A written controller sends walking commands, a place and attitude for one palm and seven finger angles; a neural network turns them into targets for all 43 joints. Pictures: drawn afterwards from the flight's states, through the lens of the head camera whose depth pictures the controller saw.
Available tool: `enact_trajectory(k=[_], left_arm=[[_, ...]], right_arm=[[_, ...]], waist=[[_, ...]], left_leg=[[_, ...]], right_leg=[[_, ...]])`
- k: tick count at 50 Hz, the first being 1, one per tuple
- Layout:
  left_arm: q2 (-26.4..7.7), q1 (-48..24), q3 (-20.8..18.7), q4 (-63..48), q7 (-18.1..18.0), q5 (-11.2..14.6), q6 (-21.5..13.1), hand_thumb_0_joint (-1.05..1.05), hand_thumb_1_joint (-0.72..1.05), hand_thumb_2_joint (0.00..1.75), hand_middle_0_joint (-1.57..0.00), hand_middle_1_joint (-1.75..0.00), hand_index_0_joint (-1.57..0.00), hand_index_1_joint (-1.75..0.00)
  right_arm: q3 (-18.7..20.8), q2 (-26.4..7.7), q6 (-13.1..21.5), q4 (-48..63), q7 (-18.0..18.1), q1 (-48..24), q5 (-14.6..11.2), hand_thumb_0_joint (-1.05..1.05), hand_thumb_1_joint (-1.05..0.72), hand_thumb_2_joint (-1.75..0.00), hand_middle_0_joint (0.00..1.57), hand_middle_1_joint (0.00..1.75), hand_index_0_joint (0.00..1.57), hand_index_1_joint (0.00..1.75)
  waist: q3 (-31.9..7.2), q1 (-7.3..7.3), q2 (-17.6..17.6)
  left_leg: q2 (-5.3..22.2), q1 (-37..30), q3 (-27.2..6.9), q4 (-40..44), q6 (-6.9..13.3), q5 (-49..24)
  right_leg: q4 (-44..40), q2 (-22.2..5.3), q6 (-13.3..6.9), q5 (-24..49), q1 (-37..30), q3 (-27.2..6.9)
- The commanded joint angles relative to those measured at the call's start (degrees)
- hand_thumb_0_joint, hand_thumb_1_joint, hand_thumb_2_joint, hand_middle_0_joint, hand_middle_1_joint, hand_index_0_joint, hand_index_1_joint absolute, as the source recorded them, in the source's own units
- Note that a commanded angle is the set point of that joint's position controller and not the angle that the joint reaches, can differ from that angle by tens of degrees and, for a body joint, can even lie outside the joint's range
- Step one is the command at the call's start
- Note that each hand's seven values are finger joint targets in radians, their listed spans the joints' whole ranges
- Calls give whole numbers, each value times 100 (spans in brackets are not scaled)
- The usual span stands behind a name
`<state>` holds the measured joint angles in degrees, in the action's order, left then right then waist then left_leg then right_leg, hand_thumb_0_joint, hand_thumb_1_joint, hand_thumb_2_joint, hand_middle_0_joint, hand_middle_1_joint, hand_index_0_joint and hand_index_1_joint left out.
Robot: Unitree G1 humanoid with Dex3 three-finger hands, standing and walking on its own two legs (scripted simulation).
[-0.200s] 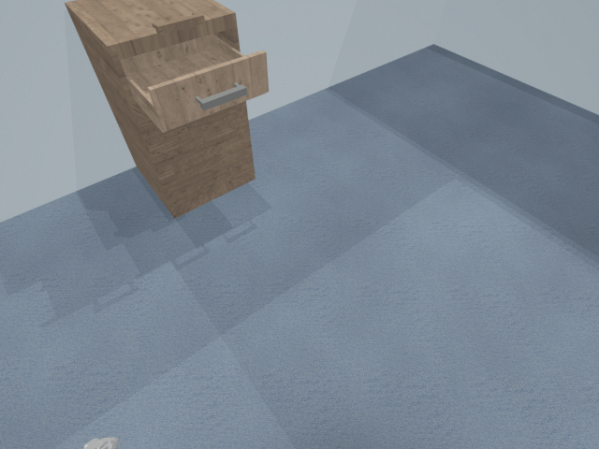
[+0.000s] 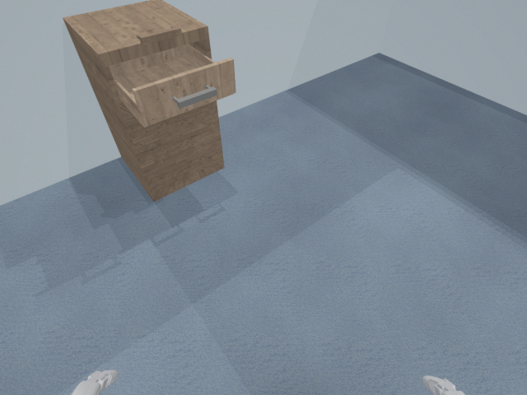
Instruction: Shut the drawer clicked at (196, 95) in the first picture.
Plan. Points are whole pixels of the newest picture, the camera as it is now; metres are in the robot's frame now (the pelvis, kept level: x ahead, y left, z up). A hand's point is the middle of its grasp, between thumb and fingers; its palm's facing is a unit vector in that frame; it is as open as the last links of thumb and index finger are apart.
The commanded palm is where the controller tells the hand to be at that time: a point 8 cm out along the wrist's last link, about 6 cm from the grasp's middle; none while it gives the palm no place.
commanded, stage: stand and wait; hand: left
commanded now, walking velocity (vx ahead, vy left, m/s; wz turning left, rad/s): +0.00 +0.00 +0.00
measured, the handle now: (194, 95) +1.08 +0.31 -0.12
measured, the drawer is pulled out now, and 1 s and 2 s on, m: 0.22 0.22 0.22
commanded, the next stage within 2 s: look at it before walking up in 1.04 s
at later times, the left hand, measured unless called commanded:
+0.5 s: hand out of the picture +0.05 +0.22 -0.15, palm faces -0.03 -0.94 -0.34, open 7.4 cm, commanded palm none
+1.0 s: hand out of the picture +0.04 +0.22 -0.15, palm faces -0.04 -0.95 -0.32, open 7.4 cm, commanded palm none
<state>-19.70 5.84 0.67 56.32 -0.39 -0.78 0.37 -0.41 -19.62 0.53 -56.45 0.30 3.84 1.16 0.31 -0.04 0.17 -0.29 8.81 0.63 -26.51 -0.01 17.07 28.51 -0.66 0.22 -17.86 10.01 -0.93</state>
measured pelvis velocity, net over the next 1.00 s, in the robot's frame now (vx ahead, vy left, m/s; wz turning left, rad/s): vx -0.03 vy -0.02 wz -0.01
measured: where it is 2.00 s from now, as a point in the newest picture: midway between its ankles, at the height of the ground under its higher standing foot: outside the picture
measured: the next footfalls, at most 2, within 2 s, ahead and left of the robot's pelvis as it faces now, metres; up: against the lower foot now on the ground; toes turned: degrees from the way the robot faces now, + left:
none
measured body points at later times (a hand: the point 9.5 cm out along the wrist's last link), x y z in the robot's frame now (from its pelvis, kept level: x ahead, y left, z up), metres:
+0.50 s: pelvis -0.02 -0.02 +0.01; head -0.01 -0.03 +0.45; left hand +0.05 +0.27 -0.13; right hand +0.05 -0.31 -0.14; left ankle -0.03 +0.12 -0.74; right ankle -0.03 -0.12 -0.74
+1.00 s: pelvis -0.03 -0.02 +0.01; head -0.03 -0.02 +0.46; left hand +0.04 +0.27 -0.13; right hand +0.02 -0.30 -0.14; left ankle -0.03 +0.12 -0.74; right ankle -0.03 -0.12 -0.74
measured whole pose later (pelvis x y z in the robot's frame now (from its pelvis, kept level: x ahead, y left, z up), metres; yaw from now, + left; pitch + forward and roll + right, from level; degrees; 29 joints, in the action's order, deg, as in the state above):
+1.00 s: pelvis -0.03 -0.02 +0.01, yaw -1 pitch -2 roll +0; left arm -17.6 8.7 0.6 62.0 -0.1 -0.7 0.1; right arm -0.7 -17.8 0.5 -63.9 0.2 8.9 0.9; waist 1.4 -0.4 0.2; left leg 1.7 7.8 0.7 -21.3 -1.6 11.6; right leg 22.9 1.4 -1.2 -11.9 9.1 -0.9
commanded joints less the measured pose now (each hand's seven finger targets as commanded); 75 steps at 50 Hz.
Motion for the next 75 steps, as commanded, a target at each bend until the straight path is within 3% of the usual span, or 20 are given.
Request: enact_trajectory(k=[1, 14, 42, 66, 75], left_arm=[[-1159, -165, -279, -351, -77, 3, -138, 0, 90, 90, -20, -30, -20, -30], [-1096, -37, -283, -120, -74, 30, -161, 0, 90, 90, -20, -30, -20, -30], [-987, 38, -250, 192, -51, 20, -164, 0, 90, 90, -20, -30, -20, -30], [-897, 219, -232, 277, -67, 17, -194, 0, 90, 90, -20, -30, -20, -30], [-881, 236, -229, 275, -61, 8, -174, 0, 90, 90, -20, -30, -20, -30]], right_arm=[[264, -1065, 102, 296, 81, -188, -16, 0, -90, -90, 20, 30, 20, 30], [229, -1011, 97, 19, 105, -90, -39, 0, -90, -90, 20, 30, 20, 30], [188, -882, 85, -409, 62, 289, -43, 0, -90, -90, 20, 30, 20, 30], [197, -817, 106, -470, 69, 341, -63, 0, -90, -90, 20, 30, 20, 30], [191, -818, 100, -464, 65, 295, -66, 0, -90, -90, 20, 30, 20, 30]], waist=[[-479, 0, -49], [-403, 12, -48], [53, 9, -51], [-159, -1, -55], [7, 17, -29]], left_leg=[[634, -245, -411, 340, 223, -2053], [676, -350, -369, 506, 155, -1803], [673, -50, -452, 848, 99, -789], [719, -215, -445, 808, 114, -1185], [706, -143, -491, 876, 123, -1018]], right_leg=[[-346, -557, -239, 2176, -171, -395], [-624, -585, -252, 2193, -264, -513], [-1153, -530, -223, 687, 95, -711], [-1013, -543, -214, 1355, -39, -641], [-1086, -523, -186, 1063, 42, -630]])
